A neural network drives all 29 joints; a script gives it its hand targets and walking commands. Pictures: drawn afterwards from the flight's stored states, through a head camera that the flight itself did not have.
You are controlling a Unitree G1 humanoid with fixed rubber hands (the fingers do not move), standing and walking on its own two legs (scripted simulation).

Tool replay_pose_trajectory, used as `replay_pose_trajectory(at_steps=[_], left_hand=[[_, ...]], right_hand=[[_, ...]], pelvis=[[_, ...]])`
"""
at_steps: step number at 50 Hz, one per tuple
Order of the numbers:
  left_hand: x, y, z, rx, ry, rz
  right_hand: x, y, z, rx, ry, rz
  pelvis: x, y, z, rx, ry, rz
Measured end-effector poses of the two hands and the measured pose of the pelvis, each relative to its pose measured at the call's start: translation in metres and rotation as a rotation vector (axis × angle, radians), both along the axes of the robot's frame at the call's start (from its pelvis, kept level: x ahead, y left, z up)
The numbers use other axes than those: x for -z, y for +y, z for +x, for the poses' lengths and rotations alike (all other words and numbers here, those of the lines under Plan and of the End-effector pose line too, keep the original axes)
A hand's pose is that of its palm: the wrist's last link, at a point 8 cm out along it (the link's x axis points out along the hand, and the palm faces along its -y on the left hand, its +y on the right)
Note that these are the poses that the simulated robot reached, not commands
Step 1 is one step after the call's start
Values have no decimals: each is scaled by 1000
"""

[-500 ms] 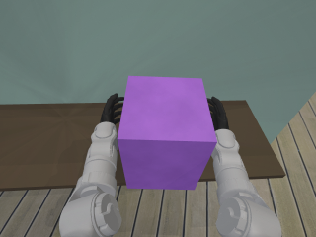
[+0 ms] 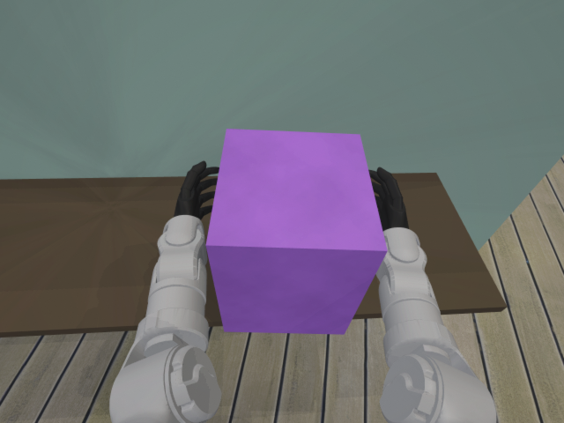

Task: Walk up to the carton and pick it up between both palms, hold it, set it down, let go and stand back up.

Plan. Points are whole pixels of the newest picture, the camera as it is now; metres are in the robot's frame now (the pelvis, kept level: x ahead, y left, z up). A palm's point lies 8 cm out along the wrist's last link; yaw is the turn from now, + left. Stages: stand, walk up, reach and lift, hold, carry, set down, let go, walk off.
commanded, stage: set down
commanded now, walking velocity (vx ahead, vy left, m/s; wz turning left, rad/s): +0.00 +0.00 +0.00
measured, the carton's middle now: (288, 237) +0.40 +0.03 +0.03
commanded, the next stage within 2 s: none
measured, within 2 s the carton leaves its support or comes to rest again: neither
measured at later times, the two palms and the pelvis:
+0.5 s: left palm (192, 218) +0.40 +0.18 +0.07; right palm (390, 223) +0.41 -0.12 +0.08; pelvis +0.00 +0.00 +0.00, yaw -1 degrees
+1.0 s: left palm (161, 209) +0.41 +0.23 +0.06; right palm (419, 210) +0.44 -0.16 +0.08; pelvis -0.01 +0.00 -0.02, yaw -1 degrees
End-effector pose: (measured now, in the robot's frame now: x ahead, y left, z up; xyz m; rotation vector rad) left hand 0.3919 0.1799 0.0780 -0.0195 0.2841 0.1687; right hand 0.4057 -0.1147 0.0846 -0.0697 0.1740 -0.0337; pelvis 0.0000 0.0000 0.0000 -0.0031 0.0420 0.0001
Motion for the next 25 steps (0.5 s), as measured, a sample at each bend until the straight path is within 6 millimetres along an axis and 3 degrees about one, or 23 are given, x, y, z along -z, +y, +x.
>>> replay_pose_trajectory(at_steps=[19, 25], left_hand=[[2, 0, 1, 2, -13, 10], [13, 0, 4, -2, 12, 39]], right_hand=[[0, 0, 0, -1, -4, -5], [5, -1, 2, -1, 29, 4]], pelvis=[[0, 1, -1, 1, 5, -1], [1, 1, -3, 14, 39, -4]])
